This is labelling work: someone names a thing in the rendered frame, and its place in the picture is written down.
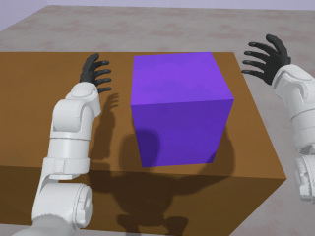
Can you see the robot left upper arm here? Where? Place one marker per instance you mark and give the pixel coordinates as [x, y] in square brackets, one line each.
[61, 209]

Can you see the robot right forearm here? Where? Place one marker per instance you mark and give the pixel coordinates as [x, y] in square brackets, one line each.
[296, 88]

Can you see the carton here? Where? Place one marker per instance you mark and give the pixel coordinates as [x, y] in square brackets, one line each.
[180, 104]

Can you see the right robot hand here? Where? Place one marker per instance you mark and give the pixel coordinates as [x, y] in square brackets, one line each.
[277, 59]

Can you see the pedestal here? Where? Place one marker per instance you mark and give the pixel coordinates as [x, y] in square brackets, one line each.
[203, 199]

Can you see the robot right upper arm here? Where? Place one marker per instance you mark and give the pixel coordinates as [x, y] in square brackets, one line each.
[304, 178]

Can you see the left robot hand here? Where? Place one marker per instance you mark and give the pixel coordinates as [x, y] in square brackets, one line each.
[89, 74]

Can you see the robot left forearm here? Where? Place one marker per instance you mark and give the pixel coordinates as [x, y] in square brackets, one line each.
[71, 130]

